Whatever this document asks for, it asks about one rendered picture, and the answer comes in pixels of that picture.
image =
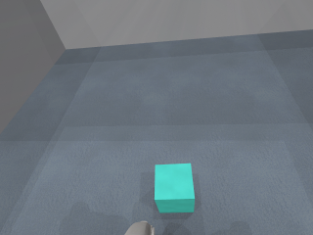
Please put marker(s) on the robot left thigh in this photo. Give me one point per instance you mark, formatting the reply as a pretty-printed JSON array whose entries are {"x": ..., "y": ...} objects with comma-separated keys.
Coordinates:
[{"x": 141, "y": 228}]

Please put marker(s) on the carton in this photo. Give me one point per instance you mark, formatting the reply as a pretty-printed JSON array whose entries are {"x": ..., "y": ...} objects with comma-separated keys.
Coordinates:
[{"x": 174, "y": 188}]

